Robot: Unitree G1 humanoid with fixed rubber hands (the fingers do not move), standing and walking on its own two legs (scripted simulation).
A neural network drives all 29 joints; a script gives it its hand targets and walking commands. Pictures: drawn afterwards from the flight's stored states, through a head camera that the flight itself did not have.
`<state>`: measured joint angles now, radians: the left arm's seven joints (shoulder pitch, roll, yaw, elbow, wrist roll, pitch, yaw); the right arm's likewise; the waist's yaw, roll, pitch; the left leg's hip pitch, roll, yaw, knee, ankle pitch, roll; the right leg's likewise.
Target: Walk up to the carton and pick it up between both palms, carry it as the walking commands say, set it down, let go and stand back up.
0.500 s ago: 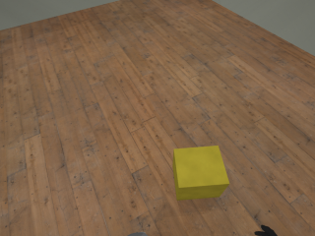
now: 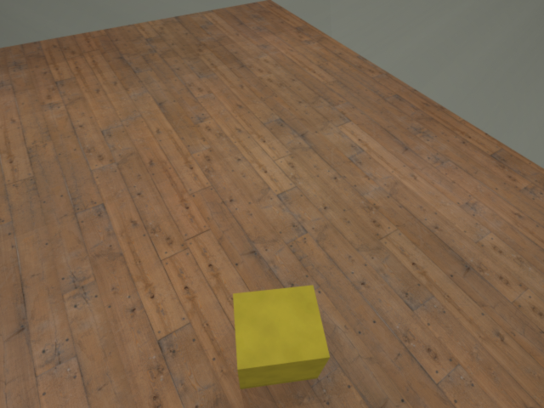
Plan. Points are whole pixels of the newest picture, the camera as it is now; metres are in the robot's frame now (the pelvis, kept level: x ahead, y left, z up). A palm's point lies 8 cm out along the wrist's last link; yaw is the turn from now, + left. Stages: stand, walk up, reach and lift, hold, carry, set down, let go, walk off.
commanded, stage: walk up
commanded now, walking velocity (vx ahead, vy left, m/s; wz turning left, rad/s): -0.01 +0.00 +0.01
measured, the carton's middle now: (276, 337) +0.44 -0.03 -0.64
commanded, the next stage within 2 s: stand in 1.16 s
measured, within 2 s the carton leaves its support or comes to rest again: neither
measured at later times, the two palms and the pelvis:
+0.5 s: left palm out of the picture +0.06 +0.27 -0.14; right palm out of the picture +0.07 -0.24 -0.09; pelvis +0.00 +0.02 +0.01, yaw +3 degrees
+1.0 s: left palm out of the picture +0.00 +0.23 -0.12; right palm out of the picture +0.00 -0.23 -0.13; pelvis -0.02 +0.00 +0.01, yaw +3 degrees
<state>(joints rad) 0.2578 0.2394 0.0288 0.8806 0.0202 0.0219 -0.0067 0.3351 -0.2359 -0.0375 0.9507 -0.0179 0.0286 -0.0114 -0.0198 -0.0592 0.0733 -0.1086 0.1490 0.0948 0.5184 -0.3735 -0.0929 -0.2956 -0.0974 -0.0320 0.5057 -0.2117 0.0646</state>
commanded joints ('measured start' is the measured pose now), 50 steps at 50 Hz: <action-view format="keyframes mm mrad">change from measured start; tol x16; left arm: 1 183 240 53 -33 5 -38 21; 15 -127 150 71 -130 2 31 47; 50 70 42 7 112 -14 -26 33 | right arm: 1 20 -23 7 -107 19 7 -9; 16 1 -62 -16 -98 -7 14 0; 19 -24 -264 -49 -116 -22 -14 -1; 26 -103 -41 10 -84 -3 -46 -18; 50 6 -4 7 63 3 -33 -12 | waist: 1 44 -193 -70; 14 -39 -167 -126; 16 -34 -96 -75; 18 -5 390 -97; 23 -14 199 -59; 32 -7 317 -68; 40 3 -150 33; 50 11 28 18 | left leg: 1 -304 -105 -38 329 -230 30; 11 -214 -113 -86 519 -134 47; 16 -120 -110 -47 15 144 75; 18 -40 254 -531 -253 507 165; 20 -221 190 -324 -282 327 234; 25 27 126 -217 -171 727 234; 38 -142 -82 -90 -176 202 99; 50 -27 -61 -86 -196 181 90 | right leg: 1 252 -336 329 -260 335 -119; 6 89 -212 81 -214 265 -160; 9 33 -265 66 -112 644 -213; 16 -46 -163 39 -2 229 -122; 18 -274 44 -57 348 -345 -21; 23 -231 43 91 648 -240 -2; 34 153 50 -27 -170 -36 -35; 37 214 -96 138 -199 121 -92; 50 64 -47 121 -258 -102 -90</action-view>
